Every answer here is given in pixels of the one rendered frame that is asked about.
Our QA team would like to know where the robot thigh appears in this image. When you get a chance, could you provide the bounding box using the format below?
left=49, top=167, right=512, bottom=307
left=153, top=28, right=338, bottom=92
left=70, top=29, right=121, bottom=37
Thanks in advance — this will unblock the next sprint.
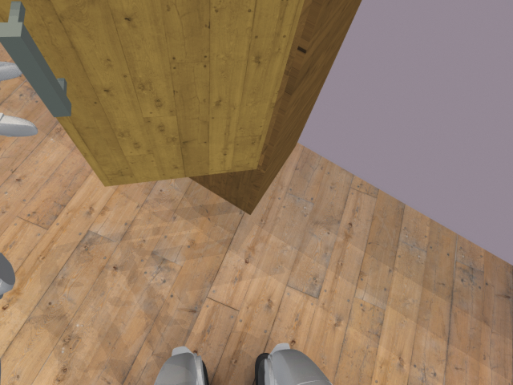
left=265, top=349, right=333, bottom=385
left=154, top=352, right=205, bottom=385

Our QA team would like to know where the left robot hand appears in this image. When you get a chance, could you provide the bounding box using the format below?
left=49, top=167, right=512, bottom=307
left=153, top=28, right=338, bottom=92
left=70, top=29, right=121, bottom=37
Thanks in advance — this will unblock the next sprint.
left=0, top=62, right=38, bottom=137

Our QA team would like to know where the cupboard door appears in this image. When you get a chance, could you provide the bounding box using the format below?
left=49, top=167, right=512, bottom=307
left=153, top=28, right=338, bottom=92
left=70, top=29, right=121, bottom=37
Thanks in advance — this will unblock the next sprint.
left=0, top=0, right=304, bottom=187

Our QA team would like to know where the handle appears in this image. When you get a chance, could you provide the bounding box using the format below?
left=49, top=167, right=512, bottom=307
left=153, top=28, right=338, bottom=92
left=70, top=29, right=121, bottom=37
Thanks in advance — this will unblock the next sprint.
left=0, top=2, right=71, bottom=117

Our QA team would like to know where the robot right thigh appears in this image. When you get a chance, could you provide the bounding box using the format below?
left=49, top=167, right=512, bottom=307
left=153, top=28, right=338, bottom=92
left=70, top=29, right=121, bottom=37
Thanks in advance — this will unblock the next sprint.
left=265, top=349, right=333, bottom=385

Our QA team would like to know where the robot left thigh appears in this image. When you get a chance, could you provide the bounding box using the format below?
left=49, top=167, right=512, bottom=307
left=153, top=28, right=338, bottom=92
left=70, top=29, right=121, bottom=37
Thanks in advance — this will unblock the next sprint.
left=154, top=352, right=205, bottom=385

